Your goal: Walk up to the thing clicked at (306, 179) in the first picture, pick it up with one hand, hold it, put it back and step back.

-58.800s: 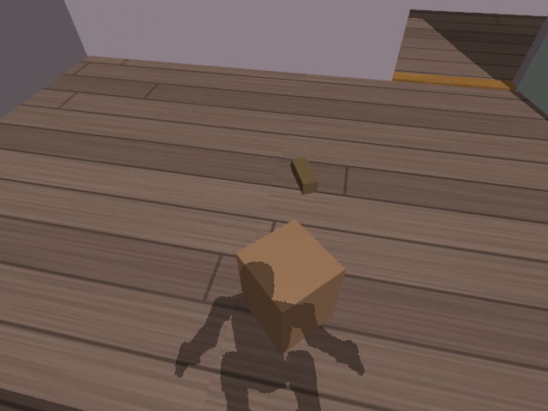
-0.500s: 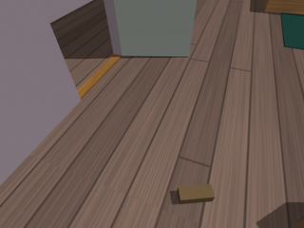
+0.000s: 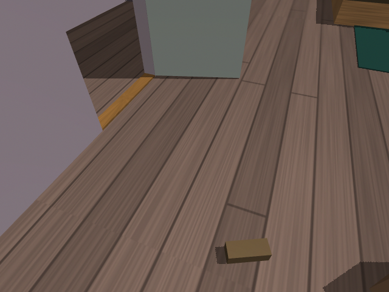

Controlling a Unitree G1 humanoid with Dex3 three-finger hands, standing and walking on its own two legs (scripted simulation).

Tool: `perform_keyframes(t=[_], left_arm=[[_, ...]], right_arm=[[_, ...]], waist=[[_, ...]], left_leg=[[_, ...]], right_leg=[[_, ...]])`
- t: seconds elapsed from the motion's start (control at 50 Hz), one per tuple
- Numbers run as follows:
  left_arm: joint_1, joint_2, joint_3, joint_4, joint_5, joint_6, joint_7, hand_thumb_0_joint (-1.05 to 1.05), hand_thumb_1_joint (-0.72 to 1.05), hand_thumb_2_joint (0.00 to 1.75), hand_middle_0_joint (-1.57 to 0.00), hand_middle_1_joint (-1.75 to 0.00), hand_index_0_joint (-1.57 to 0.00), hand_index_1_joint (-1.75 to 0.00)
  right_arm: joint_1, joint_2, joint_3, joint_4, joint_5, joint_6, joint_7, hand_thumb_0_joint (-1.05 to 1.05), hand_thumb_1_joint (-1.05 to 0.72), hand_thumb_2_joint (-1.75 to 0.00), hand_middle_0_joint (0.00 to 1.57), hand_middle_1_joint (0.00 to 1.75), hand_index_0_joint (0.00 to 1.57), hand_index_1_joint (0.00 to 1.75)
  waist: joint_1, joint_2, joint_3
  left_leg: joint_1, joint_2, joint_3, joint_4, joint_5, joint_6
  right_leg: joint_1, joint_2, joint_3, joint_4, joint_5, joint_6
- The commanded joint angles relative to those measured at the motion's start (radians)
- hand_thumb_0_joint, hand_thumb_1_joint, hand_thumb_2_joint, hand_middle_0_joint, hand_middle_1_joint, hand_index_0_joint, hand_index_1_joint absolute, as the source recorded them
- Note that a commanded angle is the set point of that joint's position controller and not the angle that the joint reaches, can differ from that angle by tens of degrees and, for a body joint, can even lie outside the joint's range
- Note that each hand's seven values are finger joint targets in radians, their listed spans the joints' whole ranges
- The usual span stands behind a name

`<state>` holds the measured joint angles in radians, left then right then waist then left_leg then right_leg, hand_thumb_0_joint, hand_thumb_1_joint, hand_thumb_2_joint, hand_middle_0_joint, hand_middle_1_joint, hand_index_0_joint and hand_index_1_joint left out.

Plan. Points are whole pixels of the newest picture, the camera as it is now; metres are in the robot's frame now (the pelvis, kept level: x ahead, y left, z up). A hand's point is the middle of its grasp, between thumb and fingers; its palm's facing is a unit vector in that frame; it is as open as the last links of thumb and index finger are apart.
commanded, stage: stand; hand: right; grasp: from above
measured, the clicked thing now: (247, 250) +0.49 -0.25 -0.74
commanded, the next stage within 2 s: step back in 1.44 s
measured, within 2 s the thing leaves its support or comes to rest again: neither
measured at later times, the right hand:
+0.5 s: hand out of the picture +0.07 -0.24 -0.16, palm faces +0.02 +0.94 -0.34, open 7.4 cm
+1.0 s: hand out of the picture +0.09 -0.24 -0.15, palm faces +0.01 +0.94 -0.34, open 7.4 cm
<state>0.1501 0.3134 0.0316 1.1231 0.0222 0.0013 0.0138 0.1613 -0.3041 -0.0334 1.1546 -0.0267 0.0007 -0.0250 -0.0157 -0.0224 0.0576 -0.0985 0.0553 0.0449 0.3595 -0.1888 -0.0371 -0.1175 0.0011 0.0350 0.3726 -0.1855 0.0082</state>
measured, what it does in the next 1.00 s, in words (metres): stands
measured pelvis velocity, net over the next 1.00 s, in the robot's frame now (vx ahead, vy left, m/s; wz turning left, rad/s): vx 0.02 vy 0.01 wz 0.01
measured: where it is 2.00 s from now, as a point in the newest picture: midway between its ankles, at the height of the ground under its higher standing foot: outside the picture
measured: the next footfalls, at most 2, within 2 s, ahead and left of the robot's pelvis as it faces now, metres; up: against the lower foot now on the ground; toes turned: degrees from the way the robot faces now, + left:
right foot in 1.84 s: -0.03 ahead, -0.13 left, +0.00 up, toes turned +2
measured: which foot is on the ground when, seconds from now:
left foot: down 0.00-1.00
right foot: down 0.00-1.00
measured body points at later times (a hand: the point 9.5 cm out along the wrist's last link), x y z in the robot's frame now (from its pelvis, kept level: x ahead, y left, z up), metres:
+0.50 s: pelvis +0.01 +0.01 +0.00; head +0.01 +0.01 +0.45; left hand +0.08 +0.30 -0.14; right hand +0.07 -0.29 -0.13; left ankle +0.01 +0.14 -0.75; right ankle +0.02 -0.13 -0.75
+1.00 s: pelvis +0.02 +0.01 +0.00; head +0.02 +0.01 +0.45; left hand +0.09 +0.30 -0.14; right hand +0.09 -0.29 -0.13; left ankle +0.01 +0.14 -0.75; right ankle +0.02 -0.13 -0.75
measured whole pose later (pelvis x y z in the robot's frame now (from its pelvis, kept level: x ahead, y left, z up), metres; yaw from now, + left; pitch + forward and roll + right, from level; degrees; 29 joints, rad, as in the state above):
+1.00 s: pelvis +0.02 +0.01 +0.00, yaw +0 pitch -3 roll +0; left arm 0.11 0.34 0.01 1.14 0.02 -0.01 0.01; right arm 0.10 -0.32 -0.03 1.15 -0.01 -0.01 -0.01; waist -0.01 -0.02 0.05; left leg -0.08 0.04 0.04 0.32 -0.19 -0.03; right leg -0.10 -0.01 0.03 0.33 -0.19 0.02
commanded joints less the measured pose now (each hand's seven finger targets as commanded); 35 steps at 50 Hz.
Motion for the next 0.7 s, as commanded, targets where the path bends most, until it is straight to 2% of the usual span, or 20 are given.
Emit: perform_keyframes(t=[0.0,0.12,0.22,0.34,0.44,0.5,0.54,0.58,0.62,0.68], left_arm=[[-0.054,0.184,0.026,-0.057,0.001,-0.024,0.009,0.0,0.9,0.9,-0.2,-0.3,-0.2,-0.3],[-0.04,0.188,0.021,-0.044,-0.001,-0.021,0.007,0.0,0.9,0.9,-0.2,-0.3,-0.2,-0.3],[-0.043,0.194,0.017,-0.044,-0.001,-0.024,0.01,0.0,0.9,0.9,-0.2,-0.3,-0.2,-0.3],[-0.056,0.2,0.014,-0.043,-0.003,-0.028,0.011,0.0,0.9,0.9,-0.2,-0.3,-0.2,-0.3],[-0.057,0.208,0.012,-0.036,-0.005,-0.026,0.011,0.0,0.9,0.9,-0.2,-0.3,-0.2,-0.3],[-0.057,0.209,0.013,-0.038,-0.004,-0.026,0.009,0.0,0.9,0.9,-0.2,-0.3,-0.2,-0.3],[-0.059,0.206,0.011,-0.037,-0.005,-0.027,0.008,0.0,0.9,0.9,-0.2,-0.3,-0.2,-0.3],[-0.072,0.212,0.012,-0.04,-0.005,-0.028,0.008,0.0,0.9,0.9,-0.2,-0.3,-0.2,-0.3],[-0.061,0.208,0.01,-0.039,-0.004,-0.03,0.008,0.0,0.9,0.9,-0.2,-0.3,-0.2,-0.3],[-0.066,0.212,0.01,-0.039,-0.005,-0.032,0.009,0.0,0.9,0.9,-0.2,-0.3,-0.2,-0.3]], right_arm=[[-0.04,-0.196,-0.031,-0.056,-0.002,-0.02,-0.008,0.0,-0.9,-0.9,0.2,0.3,0.2,0.3],[-0.053,-0.209,-0.032,-0.052,0.003,-0.021,-0.005,0.0,-0.9,-0.9,0.2,0.3,0.2,0.3],[-0.055,-0.209,-0.033,-0.05,0.005,-0.023,-0.004,0.0,-0.9,-0.9,0.2,0.3,0.2,0.3],[-0.066,-0.209,-0.034,-0.05,0.006,-0.023,-0.002,0.0,-0.9,-0.9,0.2,0.3,0.2,0.3],[-0.07,-0.206,-0.031,-0.047,0.008,-0.02,0.001,0.0,-0.9,-0.9,0.2,0.3,0.2,0.3],[-0.074,-0.211,-0.032,-0.052,0.006,-0.022,0.002,0.0,-0.9,-0.9,0.2,0.3,0.2,0.3],[-0.083,-0.215,-0.033,-0.052,0.009,-0.023,0.002,0.0,-0.9,-0.9,0.2,0.3,0.2,0.3],[-0.08,-0.209,-0.031,-0.053,0.009,-0.023,0.003,0.0,-0.9,-0.9,0.2,0.3,0.2,0.3],[-0.093,-0.219,-0.034,-0.06,0.011,-0.025,0.003,0.0,-0.9,-0.9,0.2,0.3,0.2,0.3],[-0.089,-0.217,-0.033,-0.058,0.013,-0.025,0.003,0.0,-0.9,-0.9,0.2,0.3,0.2,0.3]], waist=[[0.0,0.026,-0.013],[0.006,0.022,-0.004],[0.006,0.019,-0.04],[0.003,0.027,-0.051],[0.004,0.014,-0.03],[0.006,0.028,-0.046],[0.01,0.022,-0.037],[0.003,0.026,-0.054],[0.009,0.028,-0.069],[0.007,0.017,-0.083]], left_leg=[[-0.015,0.069,-0.078,-0.082,0.0,0.038],[-0.009,0.069,-0.087,-0.092,-0.012,0.037],[0.017,0.079,-0.088,-0.084,0.077,0.041],[0.021,0.077,-0.079,-0.075,0.101,0.041],[0.016,0.072,-0.077,-0.086,0.058,0.041],[0.018,0.076,-0.08,-0.089,0.085,0.042],[0.017,0.075,-0.081,-0.087,0.075,0.043],[0.02,0.077,-0.078,-0.083,0.09,0.044],[0.043,0.081,-0.08,-0.077,0.151,0.044],[0.047,0.081,-0.075,-0.068,0.175,0.044]], right_leg=[[-0.042,-0.097,0.088,-0.085,0.022,-0.03],[-0.057,-0.095,0.079,-0.085,0.005,-0.027],[-0.036,-0.104,0.074,-0.077,0.086,-0.031],[-0.016,-0.112,0.076,-0.079,0.143,-0.028],[-0.033,-0.111,0.076,-0.09,0.092,-0.023],[-0.023,-0.112,0.07,-0.084,0.115,-0.026],[-0.029,-0.11,0.071,-0.09,0.089,-0.024],[-0.01,-0.118,0.073,-0.083,0.133,-0.027],[-0.013,-0.118,0.066,-0.081,0.182,-0.027],[0.006,-0.122,0.066,-0.074,0.221,-0.027]])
